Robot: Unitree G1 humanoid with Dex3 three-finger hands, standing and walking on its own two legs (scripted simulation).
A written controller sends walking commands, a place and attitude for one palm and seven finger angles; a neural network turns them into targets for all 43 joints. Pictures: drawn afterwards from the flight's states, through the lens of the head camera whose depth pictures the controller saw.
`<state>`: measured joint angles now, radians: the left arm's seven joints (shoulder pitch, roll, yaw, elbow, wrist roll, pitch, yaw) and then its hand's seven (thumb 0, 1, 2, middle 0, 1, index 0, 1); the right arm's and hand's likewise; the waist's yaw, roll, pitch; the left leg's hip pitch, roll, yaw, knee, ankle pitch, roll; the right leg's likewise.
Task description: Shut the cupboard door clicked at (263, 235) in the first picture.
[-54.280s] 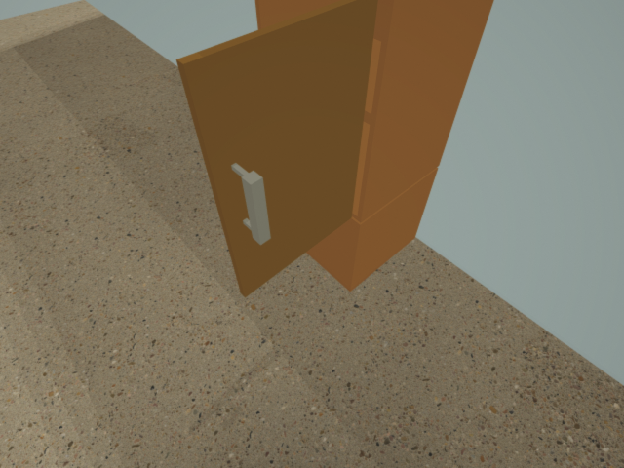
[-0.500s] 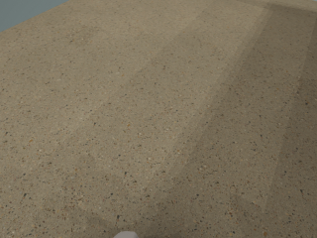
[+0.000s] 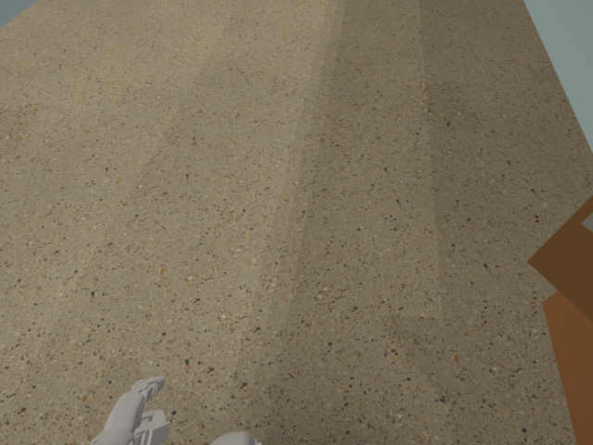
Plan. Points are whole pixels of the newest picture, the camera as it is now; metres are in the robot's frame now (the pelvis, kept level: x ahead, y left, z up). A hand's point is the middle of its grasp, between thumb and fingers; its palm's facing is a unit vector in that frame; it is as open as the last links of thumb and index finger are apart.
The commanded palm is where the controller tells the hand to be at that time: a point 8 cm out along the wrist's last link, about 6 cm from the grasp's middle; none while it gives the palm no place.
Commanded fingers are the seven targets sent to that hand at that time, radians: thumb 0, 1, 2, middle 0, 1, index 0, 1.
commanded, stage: turn to face it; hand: left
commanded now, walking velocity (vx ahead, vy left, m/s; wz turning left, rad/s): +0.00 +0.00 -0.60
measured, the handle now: out of the picture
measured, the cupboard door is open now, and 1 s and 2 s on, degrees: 39 39 39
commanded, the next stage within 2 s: take the last steps up to it in 1.60 s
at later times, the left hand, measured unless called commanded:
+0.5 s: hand (162, 433) +0.15 +0.22 -0.15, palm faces -0.25 -0.95 -0.20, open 7.4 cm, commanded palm none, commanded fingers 0.00 0.90 0.90 -0.20 -0.30 -0.20 -0.30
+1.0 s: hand (217, 402) +0.20 +0.14 -0.15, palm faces -0.53 -0.82 -0.22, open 7.4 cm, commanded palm none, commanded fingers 0.00 0.90 0.90 -0.20 -0.30 -0.20 -0.30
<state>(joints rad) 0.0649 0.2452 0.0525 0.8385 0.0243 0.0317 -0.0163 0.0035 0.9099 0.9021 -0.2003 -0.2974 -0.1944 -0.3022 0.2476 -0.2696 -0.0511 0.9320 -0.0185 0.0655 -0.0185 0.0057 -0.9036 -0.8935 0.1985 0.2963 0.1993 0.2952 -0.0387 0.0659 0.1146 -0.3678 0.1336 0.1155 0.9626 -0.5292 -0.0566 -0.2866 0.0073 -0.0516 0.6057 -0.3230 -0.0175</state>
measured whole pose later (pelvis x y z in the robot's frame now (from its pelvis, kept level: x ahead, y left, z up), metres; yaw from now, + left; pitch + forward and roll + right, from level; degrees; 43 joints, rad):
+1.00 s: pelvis +0.02 +0.02 +0.01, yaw -34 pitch +2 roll +0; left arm 0.19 0.22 0.06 0.88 0.03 0.05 -0.01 0.01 0.90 0.90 -0.21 -0.30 -0.20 -0.30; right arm 0.15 -0.25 -0.04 0.87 -0.01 0.05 -0.02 0.01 -0.91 -0.89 0.20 0.30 0.20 0.29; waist 0.02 -0.01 0.07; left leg -0.41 0.04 0.02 0.80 -0.41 -0.08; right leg -0.29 0.05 0.10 0.52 -0.25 -0.01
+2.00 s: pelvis +0.05 -0.01 +0.02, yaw -60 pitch +2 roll -1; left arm 0.20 0.23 0.07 0.99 0.04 0.06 -0.04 0.01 0.91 0.90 -0.20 -0.30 -0.19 -0.30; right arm 0.36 -0.16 -0.01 0.99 -0.04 -0.03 -0.02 0.00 -0.90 -0.89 0.20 0.30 0.20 0.30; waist -0.03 -0.02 0.02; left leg -0.15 0.09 0.13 0.38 -0.26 -0.01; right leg -0.47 -0.03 -0.03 0.93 -0.33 0.02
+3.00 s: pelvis +0.11 -0.25 +0.01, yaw -58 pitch +1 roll +1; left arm 0.15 0.17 0.05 0.99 0.04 0.02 0.04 0.00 0.91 0.90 -0.20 -0.30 -0.20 -0.30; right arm 0.14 -0.22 -0.06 1.00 -0.01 0.07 -0.02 0.00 -0.91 -0.89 0.20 0.30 0.20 0.29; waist 0.01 0.01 0.11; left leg -0.39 -0.03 0.02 0.99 -0.54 -0.04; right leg -0.29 -0.07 -0.03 0.53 -0.25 0.02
